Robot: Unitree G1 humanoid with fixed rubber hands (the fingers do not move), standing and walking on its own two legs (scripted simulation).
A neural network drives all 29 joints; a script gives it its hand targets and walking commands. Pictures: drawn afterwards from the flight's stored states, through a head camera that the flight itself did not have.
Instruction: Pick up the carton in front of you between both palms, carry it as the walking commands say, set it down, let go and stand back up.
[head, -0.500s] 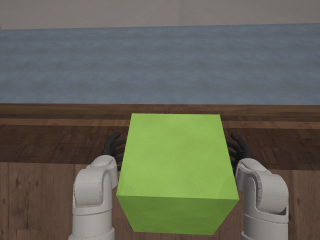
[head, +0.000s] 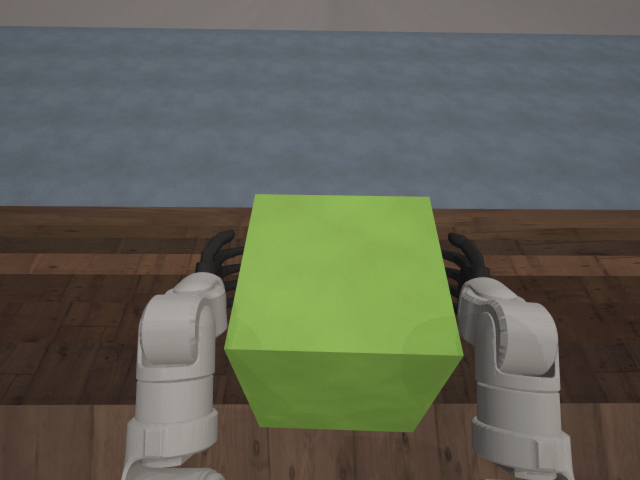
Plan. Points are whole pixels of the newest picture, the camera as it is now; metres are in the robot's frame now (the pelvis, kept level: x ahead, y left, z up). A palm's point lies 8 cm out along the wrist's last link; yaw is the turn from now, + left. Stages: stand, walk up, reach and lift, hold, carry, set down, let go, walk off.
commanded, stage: carry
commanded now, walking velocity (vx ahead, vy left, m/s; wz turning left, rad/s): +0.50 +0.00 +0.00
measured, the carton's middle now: (338, 320) +0.31 -0.01 +0.03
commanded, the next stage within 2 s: none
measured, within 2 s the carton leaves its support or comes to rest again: neither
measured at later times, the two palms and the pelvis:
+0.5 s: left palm (236, 122) +0.65 +0.16 +0.11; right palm (406, 117) +0.68 -0.14 +0.11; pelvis +0.29 -0.02 +0.01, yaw +1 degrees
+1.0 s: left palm (256, 95) +1.00 +0.17 -0.02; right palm (373, 101) +0.97 -0.13 -0.02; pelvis +0.63 +0.05 -0.19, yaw +0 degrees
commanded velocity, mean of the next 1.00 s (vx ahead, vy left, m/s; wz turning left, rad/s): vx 0.50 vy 0.00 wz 0.00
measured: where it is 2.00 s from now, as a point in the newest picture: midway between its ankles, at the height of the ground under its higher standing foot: (292, 275)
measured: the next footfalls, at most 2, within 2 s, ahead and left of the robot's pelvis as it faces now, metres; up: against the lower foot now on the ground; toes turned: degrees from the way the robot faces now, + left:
right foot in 0.38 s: +0.39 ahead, -0.08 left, +0.00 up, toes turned -4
left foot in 0.90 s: +0.66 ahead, +0.07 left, -0.18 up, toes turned +2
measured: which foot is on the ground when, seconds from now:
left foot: down 0.00-0.40, up 0.42-0.88, down 0.90-1.00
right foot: up 0.00-0.36, down 0.38-0.90, up 0.92-1.00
